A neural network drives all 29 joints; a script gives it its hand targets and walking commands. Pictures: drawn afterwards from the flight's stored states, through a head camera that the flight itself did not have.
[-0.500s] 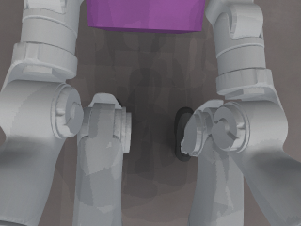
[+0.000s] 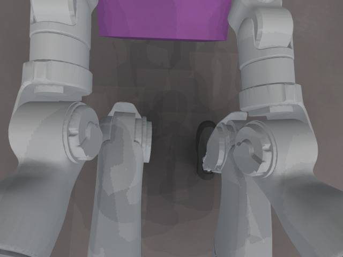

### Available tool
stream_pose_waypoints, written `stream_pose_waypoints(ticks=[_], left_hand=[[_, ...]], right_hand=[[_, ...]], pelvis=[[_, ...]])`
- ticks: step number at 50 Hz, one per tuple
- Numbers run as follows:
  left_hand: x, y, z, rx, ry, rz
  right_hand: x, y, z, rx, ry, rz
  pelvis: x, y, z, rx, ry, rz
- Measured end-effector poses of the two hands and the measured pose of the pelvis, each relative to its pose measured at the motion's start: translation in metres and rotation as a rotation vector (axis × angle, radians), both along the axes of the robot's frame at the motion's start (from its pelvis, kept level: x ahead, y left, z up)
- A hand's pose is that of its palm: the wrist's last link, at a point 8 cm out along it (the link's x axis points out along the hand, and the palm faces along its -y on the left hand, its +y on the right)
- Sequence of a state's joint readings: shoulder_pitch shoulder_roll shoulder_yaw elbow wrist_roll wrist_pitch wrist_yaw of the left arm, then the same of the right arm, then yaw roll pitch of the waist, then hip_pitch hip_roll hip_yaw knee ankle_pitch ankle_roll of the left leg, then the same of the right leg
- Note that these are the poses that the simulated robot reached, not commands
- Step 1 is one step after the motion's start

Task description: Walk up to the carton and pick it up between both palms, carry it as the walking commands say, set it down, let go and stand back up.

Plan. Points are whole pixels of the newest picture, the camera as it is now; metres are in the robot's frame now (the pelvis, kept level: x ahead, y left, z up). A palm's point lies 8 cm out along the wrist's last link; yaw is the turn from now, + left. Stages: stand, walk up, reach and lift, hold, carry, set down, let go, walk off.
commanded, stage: reach and lift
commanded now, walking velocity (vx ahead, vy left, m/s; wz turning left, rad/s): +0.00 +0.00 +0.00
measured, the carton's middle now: out of the picture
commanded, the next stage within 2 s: none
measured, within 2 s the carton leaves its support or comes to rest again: neither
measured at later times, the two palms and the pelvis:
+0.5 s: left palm out of the picture +0.54 +0.19 -0.05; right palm out of the picture +0.54 -0.08 -0.04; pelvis -0.01 +0.00 +0.04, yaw +1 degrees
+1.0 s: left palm out of the picture +0.51 +0.19 +0.02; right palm out of the picture +0.52 -0.07 +0.03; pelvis -0.01 -0.01 +0.09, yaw +2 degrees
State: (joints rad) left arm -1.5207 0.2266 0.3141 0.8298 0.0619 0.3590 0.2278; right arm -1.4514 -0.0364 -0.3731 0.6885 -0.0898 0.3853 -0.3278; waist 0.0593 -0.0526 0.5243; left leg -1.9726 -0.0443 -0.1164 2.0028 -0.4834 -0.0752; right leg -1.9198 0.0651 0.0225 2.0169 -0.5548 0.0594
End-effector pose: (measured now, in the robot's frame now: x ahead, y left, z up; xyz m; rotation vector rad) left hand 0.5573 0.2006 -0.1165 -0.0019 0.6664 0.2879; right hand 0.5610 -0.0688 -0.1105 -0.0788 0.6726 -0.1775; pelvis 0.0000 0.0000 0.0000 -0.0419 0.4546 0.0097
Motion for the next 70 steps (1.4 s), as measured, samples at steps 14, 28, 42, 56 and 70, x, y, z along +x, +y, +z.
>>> stream_pose_waypoints(ticks=[14, 28, 42, 56, 70], left_hand=[[-0.012, 0.008, 0.036, 0.03, 0.013, -0.013], [-0.017, -0.012, 0.079, 0.011, -0.021, -0.007], [-0.039, -0.007, 0.107, 0.004, 0.017, -0.015], [-0.042, -0.007, 0.155, 0.012, -0.038, -0.008], [-0.063, -0.009, 0.183, 0.007, 0.011, -0.002]], right_hand=[[-0.014, 0.009, 0.032, -0.02, 0.008, 0.008], [-0.016, -0.011, 0.083, -0.019, -0.028, -0.004], [-0.045, -0.006, 0.106, -0.006, 0.008, -0.025], [-0.04, -0.005, 0.163, -0.041, -0.052, 0.006], [-0.061, -0.007, 0.189, -0.041, -0.007, 0.006]], pelvis=[[-0.002, 0.008, 0.029, -0.012, -0.026, 0.01], [-0.014, 0.001, 0.046, -0.002, -0.078, 0.018], [-0.006, -0.009, 0.084, 0.023, -0.104, 0.017], [-0.012, -0.003, 0.105, 0.009, -0.165, 0.028], [-0.016, 0.003, 0.132, 0.008, -0.216, 0.03]])
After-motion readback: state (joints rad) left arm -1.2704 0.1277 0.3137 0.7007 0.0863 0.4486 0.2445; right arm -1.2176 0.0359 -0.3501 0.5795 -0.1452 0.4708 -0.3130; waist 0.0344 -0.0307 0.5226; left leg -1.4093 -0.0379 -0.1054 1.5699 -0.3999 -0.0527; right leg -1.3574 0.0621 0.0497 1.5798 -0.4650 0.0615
